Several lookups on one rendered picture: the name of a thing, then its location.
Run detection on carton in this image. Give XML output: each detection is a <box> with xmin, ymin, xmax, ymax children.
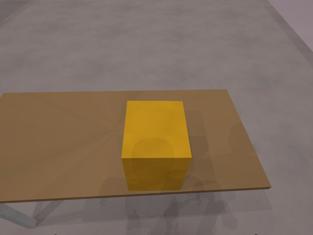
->
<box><xmin>121</xmin><ymin>101</ymin><xmax>192</xmax><ymax>191</ymax></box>

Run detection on table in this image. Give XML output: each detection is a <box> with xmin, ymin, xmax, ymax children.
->
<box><xmin>0</xmin><ymin>89</ymin><xmax>271</xmax><ymax>229</ymax></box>

